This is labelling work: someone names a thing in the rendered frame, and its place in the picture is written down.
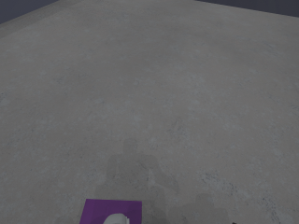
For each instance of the left robot thigh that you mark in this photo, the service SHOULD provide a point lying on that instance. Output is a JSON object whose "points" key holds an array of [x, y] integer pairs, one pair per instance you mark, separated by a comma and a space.
{"points": [[118, 218]]}

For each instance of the carton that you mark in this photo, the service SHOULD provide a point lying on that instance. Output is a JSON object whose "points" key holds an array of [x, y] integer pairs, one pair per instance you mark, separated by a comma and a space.
{"points": [[96, 211]]}

